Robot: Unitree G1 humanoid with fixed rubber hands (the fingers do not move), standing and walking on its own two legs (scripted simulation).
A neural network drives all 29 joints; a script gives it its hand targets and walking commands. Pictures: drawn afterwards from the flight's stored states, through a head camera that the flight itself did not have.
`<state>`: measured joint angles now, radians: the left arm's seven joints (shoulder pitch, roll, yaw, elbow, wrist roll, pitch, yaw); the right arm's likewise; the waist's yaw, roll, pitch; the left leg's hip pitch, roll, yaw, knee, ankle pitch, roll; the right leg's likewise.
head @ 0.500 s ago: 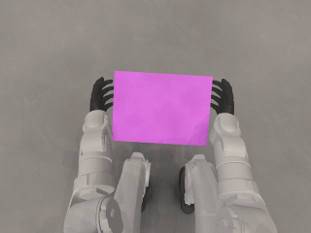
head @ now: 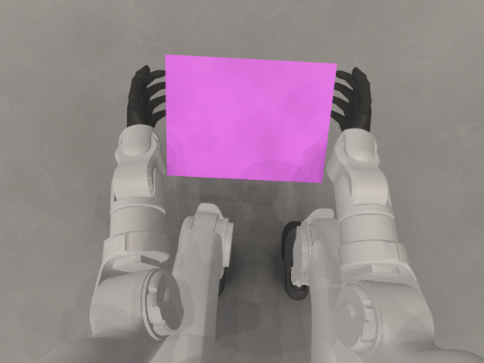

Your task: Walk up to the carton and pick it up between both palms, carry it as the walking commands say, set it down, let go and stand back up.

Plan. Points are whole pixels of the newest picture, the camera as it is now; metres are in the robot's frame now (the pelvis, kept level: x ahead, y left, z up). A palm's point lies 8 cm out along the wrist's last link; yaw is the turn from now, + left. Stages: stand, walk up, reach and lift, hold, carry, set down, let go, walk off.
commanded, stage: set down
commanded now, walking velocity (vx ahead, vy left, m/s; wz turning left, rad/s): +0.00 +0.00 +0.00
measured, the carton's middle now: (247, 118) +0.47 +0.04 -0.20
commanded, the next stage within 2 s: none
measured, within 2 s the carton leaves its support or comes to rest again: neither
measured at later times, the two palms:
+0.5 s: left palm (161, 123) +0.46 +0.20 -0.22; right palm (336, 94) +0.51 -0.11 -0.18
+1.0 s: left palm (168, 126) +0.47 +0.20 -0.28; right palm (329, 108) +0.51 -0.12 -0.26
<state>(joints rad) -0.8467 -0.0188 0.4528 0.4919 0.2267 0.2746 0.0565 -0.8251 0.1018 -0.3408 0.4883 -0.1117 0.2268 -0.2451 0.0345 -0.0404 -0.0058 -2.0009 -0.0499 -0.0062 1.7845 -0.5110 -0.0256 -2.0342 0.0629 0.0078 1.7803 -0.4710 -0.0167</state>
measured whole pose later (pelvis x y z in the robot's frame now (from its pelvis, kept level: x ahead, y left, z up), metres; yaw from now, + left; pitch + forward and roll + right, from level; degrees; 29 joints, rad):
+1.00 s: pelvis -0.01 +0.00 -0.10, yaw +0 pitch +37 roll +1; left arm -1.17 0.21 0.33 0.86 0.07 0.24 0.06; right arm -1.31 -0.17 -0.29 1.01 -0.02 0.16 -0.13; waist 0.02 -0.07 0.27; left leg -2.22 -0.07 0.00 2.13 -0.56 -0.03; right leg -2.25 0.06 -0.01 2.11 -0.52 -0.02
